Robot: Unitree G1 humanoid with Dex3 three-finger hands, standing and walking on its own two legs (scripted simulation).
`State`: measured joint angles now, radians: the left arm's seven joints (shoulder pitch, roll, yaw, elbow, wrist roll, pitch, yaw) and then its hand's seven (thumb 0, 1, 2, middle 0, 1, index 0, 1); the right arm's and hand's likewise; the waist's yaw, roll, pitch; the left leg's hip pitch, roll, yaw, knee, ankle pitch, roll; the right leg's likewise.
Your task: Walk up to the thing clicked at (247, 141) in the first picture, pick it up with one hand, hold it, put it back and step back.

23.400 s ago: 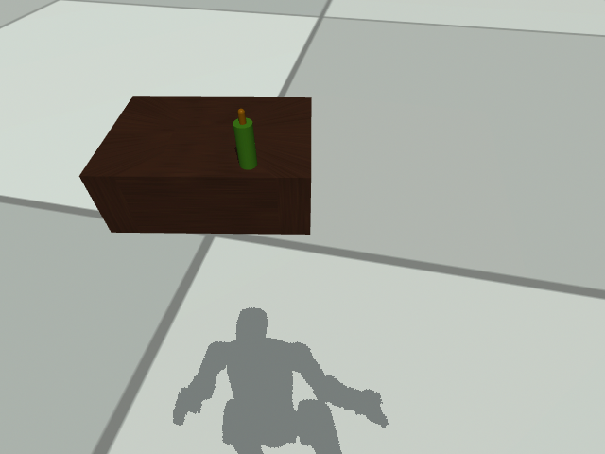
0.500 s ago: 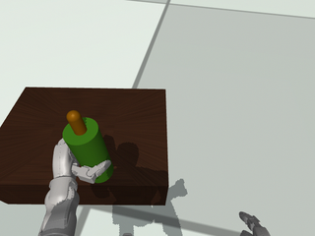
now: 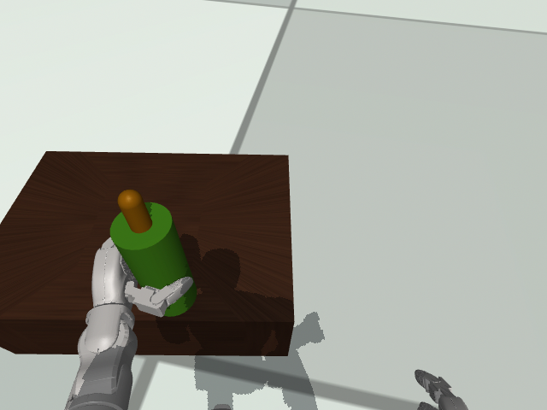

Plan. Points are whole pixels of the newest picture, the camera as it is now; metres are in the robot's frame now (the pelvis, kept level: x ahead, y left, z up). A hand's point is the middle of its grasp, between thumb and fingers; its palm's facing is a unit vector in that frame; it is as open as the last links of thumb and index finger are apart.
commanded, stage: hold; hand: left
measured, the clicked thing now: (155, 254) +0.33 +0.18 +0.07
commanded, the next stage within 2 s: crouch in 0.84 s
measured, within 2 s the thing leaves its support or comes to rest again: neither
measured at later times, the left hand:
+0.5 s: hand (160, 268) +0.32 +0.18 +0.03, palm faces +0.16 -0.99 +0.00, open 10.4 cm
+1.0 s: hand (157, 266) +0.33 +0.18 +0.03, palm faces +0.16 -0.99 +0.00, open 10.4 cm
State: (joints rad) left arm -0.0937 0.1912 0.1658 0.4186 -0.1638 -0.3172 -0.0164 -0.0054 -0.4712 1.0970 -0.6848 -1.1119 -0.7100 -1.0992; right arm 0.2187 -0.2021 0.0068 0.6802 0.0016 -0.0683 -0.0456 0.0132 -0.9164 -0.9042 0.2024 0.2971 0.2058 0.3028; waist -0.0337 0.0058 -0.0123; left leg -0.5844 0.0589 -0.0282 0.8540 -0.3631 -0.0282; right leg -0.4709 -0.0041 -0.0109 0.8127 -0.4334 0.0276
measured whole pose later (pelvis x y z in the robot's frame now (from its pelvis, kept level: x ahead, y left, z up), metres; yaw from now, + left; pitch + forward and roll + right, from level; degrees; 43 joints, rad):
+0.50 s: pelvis +0.00 +0.00 +0.00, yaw +0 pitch +5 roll -2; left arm -0.09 0.18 0.16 0.42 -0.16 -0.32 -0.02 -0.01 -0.47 1.10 -0.68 -1.11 -0.71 -1.10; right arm 0.21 -0.20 0.01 0.68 0.00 -0.08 -0.05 0.01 -0.91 -0.90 0.20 0.30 0.21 0.30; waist -0.03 0.01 -0.01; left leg -0.59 0.06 -0.03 0.85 -0.36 -0.03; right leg -0.48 0.00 -0.01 0.82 -0.43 0.03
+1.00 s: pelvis +0.00 +0.00 +0.00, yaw +0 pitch +6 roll -2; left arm -0.08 0.19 0.16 0.41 -0.17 -0.31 -0.01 -0.01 -0.47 1.10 -0.69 -1.11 -0.71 -1.10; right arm 0.22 -0.20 0.01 0.68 0.00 -0.08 -0.05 0.01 -0.92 -0.90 0.20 0.30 0.21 0.30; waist -0.03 0.01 -0.02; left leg -0.59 0.06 -0.03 0.86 -0.37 -0.02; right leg -0.48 -0.01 -0.01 0.81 -0.44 0.03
